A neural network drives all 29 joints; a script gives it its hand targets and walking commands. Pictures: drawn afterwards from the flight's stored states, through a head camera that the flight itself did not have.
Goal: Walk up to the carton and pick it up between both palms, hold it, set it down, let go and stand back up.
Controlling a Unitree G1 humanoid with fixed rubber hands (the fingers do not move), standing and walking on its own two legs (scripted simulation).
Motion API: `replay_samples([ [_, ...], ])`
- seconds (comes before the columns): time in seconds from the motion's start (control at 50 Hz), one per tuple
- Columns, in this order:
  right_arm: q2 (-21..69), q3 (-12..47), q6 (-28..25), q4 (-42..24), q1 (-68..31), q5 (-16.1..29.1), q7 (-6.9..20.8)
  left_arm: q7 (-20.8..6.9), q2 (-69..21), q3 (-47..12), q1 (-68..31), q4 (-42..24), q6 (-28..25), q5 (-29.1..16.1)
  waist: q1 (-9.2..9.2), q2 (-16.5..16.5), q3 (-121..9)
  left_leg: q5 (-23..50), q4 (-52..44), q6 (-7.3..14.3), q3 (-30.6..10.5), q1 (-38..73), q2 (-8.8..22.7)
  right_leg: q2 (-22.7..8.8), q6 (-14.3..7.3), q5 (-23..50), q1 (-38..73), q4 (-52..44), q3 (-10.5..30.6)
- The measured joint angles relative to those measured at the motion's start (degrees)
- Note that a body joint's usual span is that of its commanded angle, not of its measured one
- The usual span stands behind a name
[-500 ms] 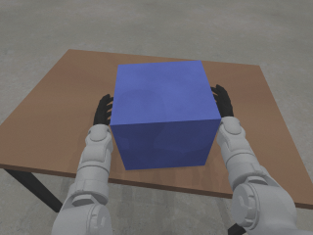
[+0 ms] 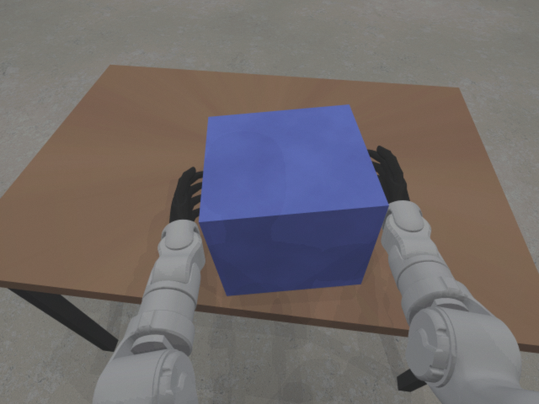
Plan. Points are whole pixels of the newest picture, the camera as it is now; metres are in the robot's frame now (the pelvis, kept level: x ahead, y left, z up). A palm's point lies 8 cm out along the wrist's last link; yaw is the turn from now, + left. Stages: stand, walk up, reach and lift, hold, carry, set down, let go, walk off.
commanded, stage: set down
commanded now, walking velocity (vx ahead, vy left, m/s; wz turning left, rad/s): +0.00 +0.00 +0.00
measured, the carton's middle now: (286, 202) +0.44 +0.03 +0.03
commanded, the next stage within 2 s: none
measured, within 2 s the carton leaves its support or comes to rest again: rests again in 0.76 s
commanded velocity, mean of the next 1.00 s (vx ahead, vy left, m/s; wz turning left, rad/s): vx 0.00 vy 0.00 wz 0.00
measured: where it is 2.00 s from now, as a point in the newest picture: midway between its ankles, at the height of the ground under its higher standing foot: outside the picture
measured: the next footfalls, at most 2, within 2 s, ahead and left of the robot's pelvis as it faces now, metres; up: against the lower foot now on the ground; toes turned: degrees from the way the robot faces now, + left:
none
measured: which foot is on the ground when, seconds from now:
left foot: down 0.00-1.00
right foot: down 0.00-1.00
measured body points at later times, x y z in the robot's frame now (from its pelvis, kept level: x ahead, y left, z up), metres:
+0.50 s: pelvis -0.01 +0.00 -0.01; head +0.07 -0.01 +0.44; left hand +0.39 +0.19 +0.03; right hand +0.47 -0.13 +0.06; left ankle +0.00 +0.15 -0.74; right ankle -0.02 -0.08 -0.74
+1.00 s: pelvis -0.01 +0.01 -0.01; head +0.09 +0.00 +0.43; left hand +0.40 +0.19 +0.02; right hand +0.47 -0.13 +0.04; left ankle +0.00 +0.15 -0.74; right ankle -0.02 -0.08 -0.74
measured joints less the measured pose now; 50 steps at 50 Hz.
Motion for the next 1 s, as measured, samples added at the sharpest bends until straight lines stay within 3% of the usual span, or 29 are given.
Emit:
replay_samples([
  [0.22,-1.5,0.7,-1.1,4.2,-3.6,-0.5,0.2,0.6,-0.3,2.0,-1.2,3.4,-3.1,-0.7,1.76,0.8,-1.2,0.6,0.3,0.3,1.1,-4.2,0.0,-0.2,0.1,0.4,-4.9,1.2,0.3],
  [0.42,-2.5,-2.6,-2.8,7.1,-5.7,-2.1,1.2,1.3,-0.5,2.3,-3.0,5.4,-5.0,-1.9,2.63,0.6,-3.1,0.8,1.5,0.3,1.1,-8.3,0.2,-0.2,0.0,0.7,-8.8,2.0,-0.2],
  [1.0,-2.4,-9.0,-4.6,7.4,-6.1,-7.1,3.4,1.3,-2.1,5.5,-4.3,5.1,-8.3,1.5,2.59,0.3,-2.8,1.0,1.7,1.0,2.4,-10.7,0.1,-0.7,0.4,1.2,-11.1,1.8,-0.3],
])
